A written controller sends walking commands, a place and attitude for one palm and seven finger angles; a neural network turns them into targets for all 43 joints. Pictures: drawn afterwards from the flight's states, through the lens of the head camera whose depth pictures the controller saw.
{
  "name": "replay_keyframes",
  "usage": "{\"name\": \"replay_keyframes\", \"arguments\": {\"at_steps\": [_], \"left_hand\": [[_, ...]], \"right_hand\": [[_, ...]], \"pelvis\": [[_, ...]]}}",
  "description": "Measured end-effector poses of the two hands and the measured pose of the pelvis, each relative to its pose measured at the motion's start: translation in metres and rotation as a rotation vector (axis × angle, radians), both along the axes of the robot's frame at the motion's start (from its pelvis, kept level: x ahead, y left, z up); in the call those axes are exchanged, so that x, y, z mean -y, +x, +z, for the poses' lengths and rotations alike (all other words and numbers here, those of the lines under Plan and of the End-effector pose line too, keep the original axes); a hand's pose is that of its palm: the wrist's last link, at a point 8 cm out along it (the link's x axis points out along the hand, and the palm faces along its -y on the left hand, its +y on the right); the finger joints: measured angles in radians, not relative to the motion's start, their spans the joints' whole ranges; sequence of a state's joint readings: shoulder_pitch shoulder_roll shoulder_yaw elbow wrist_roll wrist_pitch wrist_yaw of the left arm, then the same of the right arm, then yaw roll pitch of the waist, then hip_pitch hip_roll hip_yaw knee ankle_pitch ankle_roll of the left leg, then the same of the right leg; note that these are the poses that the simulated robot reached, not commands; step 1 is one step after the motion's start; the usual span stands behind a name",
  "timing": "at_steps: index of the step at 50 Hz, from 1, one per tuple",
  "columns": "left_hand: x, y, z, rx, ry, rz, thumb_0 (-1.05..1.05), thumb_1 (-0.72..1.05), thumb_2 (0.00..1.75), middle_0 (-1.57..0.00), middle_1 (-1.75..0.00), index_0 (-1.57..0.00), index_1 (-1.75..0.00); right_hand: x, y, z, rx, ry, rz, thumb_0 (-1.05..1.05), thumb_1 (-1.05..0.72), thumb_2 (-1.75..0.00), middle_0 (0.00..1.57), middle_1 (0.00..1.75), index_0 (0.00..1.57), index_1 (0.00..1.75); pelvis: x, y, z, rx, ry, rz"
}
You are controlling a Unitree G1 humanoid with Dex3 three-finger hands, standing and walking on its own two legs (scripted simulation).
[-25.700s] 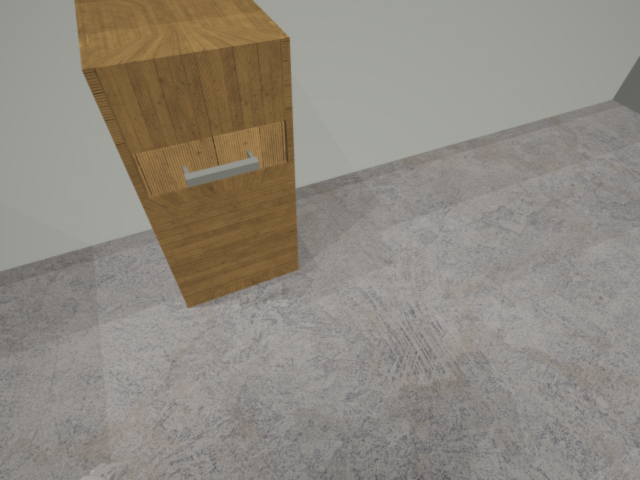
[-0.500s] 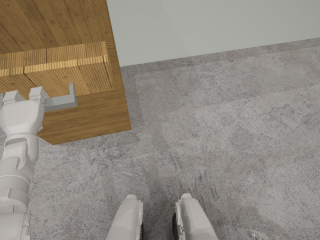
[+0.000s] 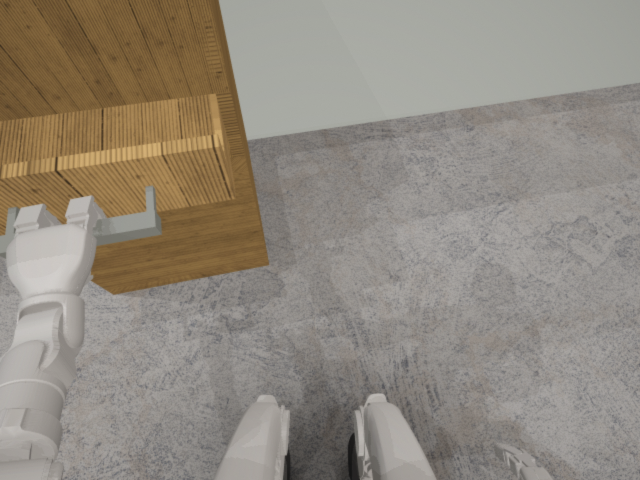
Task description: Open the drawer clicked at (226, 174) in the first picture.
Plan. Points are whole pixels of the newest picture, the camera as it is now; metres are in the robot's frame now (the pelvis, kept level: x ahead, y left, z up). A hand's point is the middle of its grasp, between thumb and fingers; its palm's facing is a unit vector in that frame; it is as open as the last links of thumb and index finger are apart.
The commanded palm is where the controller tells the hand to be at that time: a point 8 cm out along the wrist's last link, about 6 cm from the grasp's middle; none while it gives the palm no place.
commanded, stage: pull the drawer open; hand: left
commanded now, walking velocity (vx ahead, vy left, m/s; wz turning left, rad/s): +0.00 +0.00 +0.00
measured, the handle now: (83, 219) +0.43 +0.34 -0.04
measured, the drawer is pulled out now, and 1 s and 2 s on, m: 0.08 0.12 0.16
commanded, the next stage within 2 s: none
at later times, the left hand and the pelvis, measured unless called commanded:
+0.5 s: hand (79, 281) +0.35 +0.33 -0.06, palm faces -0.03 -0.01 -1.00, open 6.1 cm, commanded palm +0.32 +0.31 -0.01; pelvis +0.01 +0.00 +0.01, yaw +0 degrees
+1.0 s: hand (78, 294) +0.33 +0.32 -0.06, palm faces -0.04 -0.01 -1.00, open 6.1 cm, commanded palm +0.30 +0.31 -0.01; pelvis +0.01 +0.00 +0.01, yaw +0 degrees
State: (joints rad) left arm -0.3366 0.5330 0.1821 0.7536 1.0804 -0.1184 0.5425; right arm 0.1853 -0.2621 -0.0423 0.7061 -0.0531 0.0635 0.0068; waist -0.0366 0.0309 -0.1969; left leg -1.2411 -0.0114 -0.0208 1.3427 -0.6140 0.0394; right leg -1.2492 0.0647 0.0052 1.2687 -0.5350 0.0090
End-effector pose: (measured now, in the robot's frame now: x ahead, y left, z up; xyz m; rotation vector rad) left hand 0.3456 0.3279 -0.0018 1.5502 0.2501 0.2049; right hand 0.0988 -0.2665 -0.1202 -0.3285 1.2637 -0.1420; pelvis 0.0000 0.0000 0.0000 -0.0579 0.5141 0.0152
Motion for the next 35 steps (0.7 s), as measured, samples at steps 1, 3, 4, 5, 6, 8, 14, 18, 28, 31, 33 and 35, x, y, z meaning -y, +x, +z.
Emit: {"name": "replay_keyframes", "arguments": {"at_steps": [1,3,4,5,6,8,14,18,28,31,33,35], "left_hand": [[0.000,-0.001,0.000,-0.001,0.000,0.001,0.01,0.70,0.75,-0.31,-1.32,-0.34,-1.34],[0.001,-0.002,0.000,-0.003,-0.001,0.002,0.02,0.70,0.75,-0.31,-1.32,-0.34,-1.34],[0.001,-0.003,0.000,-0.003,-0.001,0.002,0.02,0.70,0.75,-0.31,-1.32,-0.34,-1.34],[0.001,-0.004,0.000,-0.004,-0.001,0.002,0.02,0.70,0.75,-0.31,-1.32,-0.34,-1.34],[0.001,-0.004,0.000,-0.004,-0.002,0.002,0.02,0.70,0.75,-0.31,-1.32,-0.34,-1.34],[0.002,-0.006,0.000,-0.003,-0.002,0.003,0.02,0.70,0.75,-0.31,-1.32,-0.34,-1.34],[0.002,-0.008,0.000,-0.004,-0.001,0.005,0.02,0.70,0.75,-0.30,-1.32,-0.34,-1.34],[0.004,-0.011,0.000,-0.006,-0.001,0.009,0.02,0.70,0.75,-0.30,-1.31,-0.33,-1.33],[0.006,-0.018,0.000,-0.008,-0.001,0.011,0.02,0.70,0.75,-0.30,-1.31,-0.33,-1.33],[0.006,-0.020,0.001,-0.010,0.000,0.013,0.02,0.70,0.75,-0.30,-1.30,-0.33,-1.33],[0.007,-0.022,0.001,-0.010,0.000,0.014,0.02,0.70,0.75,-0.30,-1.30,-0.33,-1.33],[0.007,-0.023,0.001,-0.010,0.001,0.015,0.02,0.70,0.75,-0.30,-1.30,-0.33,-1.33]], "right_hand": [[0.000,0.001,0.001,0.003,0.000,0.000,0.00,-0.90,-0.90,0.20,0.30,0.20,0.30],[-0.001,0.003,0.002,0.007,0.002,0.001,0.00,-0.90,-0.90,0.20,0.30,0.20,0.30],[-0.001,0.004,0.002,0.009,0.002,0.002,0.00,-0.90,-0.90,0.20,0.30,0.20,0.30],[-0.002,0.005,0.003,0.010,0.002,0.003,0.00,-0.90,-0.90,0.20,0.30,0.20,0.30],[-0.002,0.006,0.003,0.012,0.002,0.004,0.00,-0.90,-0.90,0.20,0.30,0.20,0.30],[-0.002,0.008,0.004,0.015,0.002,0.007,0.00,-0.90,-0.90,0.20,0.30,0.20,0.30],[-0.004,0.013,0.005,0.023,0.003,0.011,0.00,-0.90,-0.90,0.20,0.30,0.20,0.30],[-0.005,0.015,0.007,0.029,0.006,0.009,0.00,-0.90,-0.90,0.20,0.30,0.20,0.30],[-0.007,0.019,0.010,0.042,0.006,0.017,0.00,-0.90,-0.90,0.20,0.30,0.20,0.30],[-0.008,0.020,0.010,0.047,0.008,0.017,0.00,-0.90,-0.90,0.20,0.30,0.20,0.30],[-0.008,0.021,0.010,0.049,0.009,0.017,0.00,-0.90,-0.90,0.20,0.30,0.20,0.30],[-0.008,0.022,0.011,0.052,0.009,0.019,0.00,-0.90,-0.90,0.20,0.30,0.20,0.30]], "pelvis": [[0.000,0.001,0.001,0.001,0.000,0.000],[0.000,0.002,0.002,0.003,0.000,0.000],[-0.001,0.002,0.002,0.004,0.000,0.000],[-0.001,0.002,0.003,0.005,0.000,0.000],[-0.001,0.003,0.003,0.005,0.000,0.000],[-0.001,0.004,0.003,0.005,0.000,0.001],[-0.002,0.005,0.004,0.007,-0.001,0.003],[-0.002,0.006,0.006,0.009,-0.002,0.001],[-0.003,0.007,0.008,0.018,-0.002,0.003],[-0.003,0.007,0.008,0.019,-0.002,0.004],[-0.003,0.007,0.008,0.021,-0.002,0.003],[-0.002,0.007,0.009,0.022,-0.001,0.003]]}}
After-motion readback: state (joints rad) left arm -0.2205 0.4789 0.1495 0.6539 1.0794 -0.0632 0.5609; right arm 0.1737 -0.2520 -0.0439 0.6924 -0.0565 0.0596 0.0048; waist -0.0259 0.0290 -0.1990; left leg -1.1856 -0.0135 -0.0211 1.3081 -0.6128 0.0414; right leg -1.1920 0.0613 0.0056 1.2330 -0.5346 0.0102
